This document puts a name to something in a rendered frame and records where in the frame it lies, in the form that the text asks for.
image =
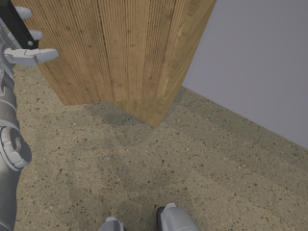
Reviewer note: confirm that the cupboard door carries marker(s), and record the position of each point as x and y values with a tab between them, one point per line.
109	50

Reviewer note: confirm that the right robot shin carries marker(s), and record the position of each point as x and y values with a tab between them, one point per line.
169	206

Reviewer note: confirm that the handle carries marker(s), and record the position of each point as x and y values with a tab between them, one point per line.
15	24

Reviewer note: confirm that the left robot thigh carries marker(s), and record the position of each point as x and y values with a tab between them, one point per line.
112	225

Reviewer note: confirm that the robot left hand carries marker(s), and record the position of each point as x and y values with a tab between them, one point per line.
23	57

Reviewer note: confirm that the left robot forearm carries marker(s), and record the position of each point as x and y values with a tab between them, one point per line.
8	105

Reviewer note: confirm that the robot left upper arm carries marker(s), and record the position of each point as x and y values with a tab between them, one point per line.
15	154

